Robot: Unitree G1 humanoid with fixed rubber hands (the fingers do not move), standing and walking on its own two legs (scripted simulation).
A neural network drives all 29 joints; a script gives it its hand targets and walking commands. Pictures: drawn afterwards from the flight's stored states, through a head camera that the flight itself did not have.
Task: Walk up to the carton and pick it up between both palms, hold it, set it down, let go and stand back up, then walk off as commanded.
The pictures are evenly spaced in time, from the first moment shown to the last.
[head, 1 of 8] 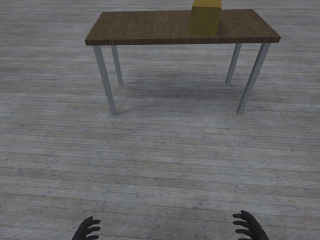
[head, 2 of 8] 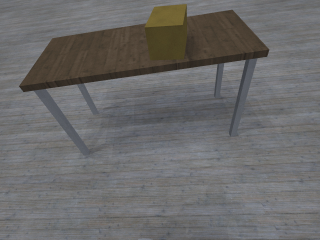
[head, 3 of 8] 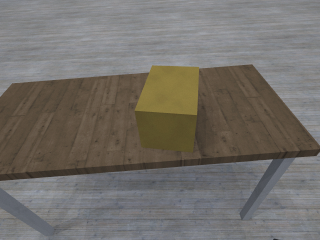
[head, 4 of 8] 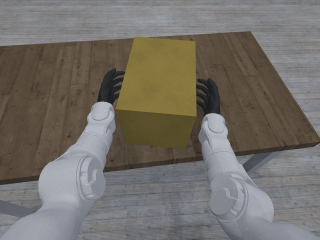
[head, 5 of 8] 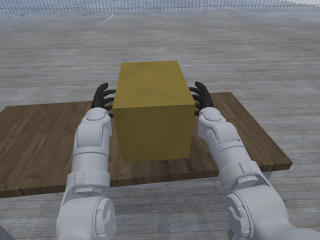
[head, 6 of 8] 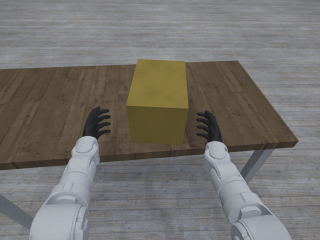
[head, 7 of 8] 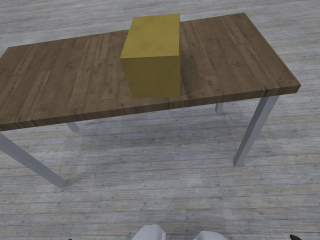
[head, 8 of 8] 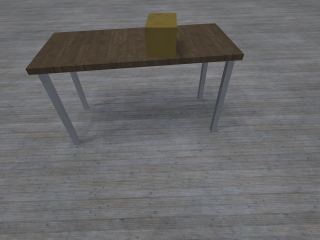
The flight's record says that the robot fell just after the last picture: no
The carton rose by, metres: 0.17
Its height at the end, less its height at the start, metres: +0.00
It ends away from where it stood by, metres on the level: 0.01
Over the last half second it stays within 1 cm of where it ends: yes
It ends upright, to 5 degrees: yes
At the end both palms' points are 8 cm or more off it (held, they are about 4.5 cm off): yes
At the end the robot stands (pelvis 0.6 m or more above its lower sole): yes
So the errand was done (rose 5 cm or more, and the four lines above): yes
